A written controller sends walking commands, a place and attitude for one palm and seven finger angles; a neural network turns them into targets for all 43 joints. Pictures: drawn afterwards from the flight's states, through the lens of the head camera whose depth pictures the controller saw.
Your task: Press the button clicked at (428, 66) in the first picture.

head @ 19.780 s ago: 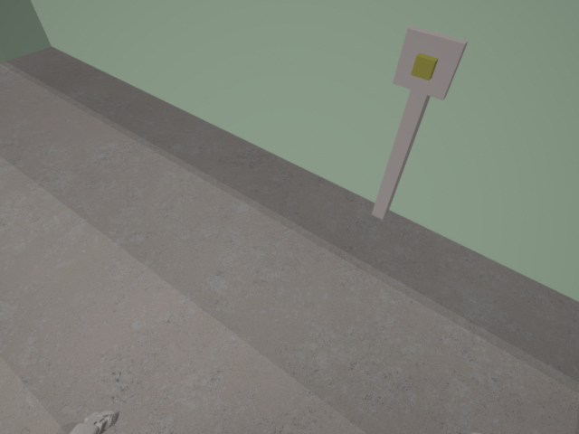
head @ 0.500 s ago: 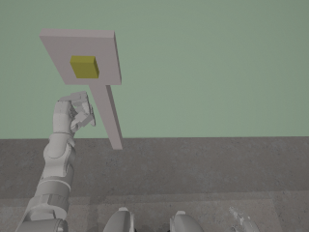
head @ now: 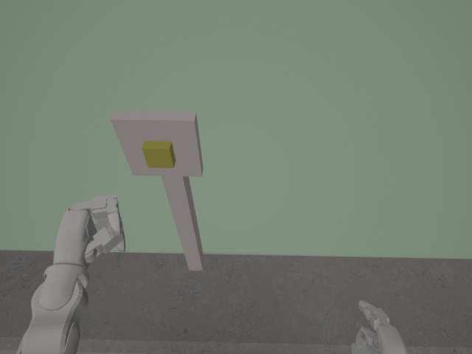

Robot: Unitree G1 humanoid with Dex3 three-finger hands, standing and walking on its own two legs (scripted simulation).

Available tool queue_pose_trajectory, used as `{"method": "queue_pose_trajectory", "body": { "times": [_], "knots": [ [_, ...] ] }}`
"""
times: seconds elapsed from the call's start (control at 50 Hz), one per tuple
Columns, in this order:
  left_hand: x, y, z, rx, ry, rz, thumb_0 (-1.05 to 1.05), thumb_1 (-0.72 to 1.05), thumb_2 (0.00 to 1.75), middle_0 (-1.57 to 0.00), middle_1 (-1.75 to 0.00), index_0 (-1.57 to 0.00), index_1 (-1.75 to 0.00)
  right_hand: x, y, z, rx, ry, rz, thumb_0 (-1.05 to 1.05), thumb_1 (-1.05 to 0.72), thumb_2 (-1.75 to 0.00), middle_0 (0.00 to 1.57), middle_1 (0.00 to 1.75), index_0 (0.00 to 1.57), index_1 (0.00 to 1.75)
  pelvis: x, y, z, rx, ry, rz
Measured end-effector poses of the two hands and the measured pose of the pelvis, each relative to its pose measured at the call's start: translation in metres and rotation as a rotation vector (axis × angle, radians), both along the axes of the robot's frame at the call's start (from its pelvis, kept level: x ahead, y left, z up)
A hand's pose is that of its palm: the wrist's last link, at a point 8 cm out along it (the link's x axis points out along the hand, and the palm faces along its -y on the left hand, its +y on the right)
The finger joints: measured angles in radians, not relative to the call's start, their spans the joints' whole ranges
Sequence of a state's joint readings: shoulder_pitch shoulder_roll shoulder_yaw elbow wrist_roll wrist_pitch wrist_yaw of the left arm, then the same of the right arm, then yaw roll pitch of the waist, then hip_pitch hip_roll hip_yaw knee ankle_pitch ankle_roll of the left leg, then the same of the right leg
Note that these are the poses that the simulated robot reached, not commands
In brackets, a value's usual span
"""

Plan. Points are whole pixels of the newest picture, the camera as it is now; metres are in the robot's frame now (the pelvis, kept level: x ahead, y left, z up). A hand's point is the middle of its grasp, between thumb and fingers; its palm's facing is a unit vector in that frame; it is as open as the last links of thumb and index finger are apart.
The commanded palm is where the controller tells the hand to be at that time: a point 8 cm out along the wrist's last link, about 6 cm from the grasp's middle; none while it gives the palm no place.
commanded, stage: draw the hand back to the body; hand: left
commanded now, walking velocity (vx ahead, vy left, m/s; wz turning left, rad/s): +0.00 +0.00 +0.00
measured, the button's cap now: (159, 153) +0.54 +0.20 +0.01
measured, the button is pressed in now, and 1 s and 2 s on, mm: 0 0 0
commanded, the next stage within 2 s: step back with the hand held close in 0.88 s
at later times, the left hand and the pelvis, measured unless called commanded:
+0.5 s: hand (56, 237) +0.23 +0.23 +0.17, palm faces +0.34 -0.86 -0.38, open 3.1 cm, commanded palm +0.18 +0.28 +0.19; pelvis +0.04 +0.00 +0.03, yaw +0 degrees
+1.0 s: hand (22, 266) +0.18 +0.23 +0.19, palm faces +0.39 -0.84 -0.38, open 3.1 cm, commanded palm +0.14 +0.28 +0.21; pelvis +0.01 +0.00 +0.03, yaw +0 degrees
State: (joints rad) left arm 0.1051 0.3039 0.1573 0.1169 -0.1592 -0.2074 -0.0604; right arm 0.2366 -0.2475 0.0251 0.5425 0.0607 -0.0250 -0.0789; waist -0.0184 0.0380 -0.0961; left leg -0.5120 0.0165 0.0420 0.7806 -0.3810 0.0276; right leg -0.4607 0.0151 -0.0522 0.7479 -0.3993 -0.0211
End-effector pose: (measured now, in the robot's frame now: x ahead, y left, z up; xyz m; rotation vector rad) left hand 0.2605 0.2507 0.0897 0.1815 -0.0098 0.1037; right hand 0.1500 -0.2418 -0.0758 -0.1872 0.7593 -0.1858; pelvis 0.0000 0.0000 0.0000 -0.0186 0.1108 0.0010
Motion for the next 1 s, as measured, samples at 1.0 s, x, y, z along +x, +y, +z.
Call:
{"method": "queue_pose_trajectory", "body": {
  "times": [1.0],
  "knots": [
    [-0.120, 0.022, 0.119, 0.266, -0.165, 0.265, 0.02, 0.89, 0.90, -1.30, -1.50, -1.30, -1.50, 0.030, 0.023, 0.036, 0.006, -0.116, 0.123, 0.02, -0.90, -0.90, 0.20, 0.30, 0.21, 0.30, 0.006, -0.001, 0.033, 0.004, -0.203, -0.001]
  ]
}}
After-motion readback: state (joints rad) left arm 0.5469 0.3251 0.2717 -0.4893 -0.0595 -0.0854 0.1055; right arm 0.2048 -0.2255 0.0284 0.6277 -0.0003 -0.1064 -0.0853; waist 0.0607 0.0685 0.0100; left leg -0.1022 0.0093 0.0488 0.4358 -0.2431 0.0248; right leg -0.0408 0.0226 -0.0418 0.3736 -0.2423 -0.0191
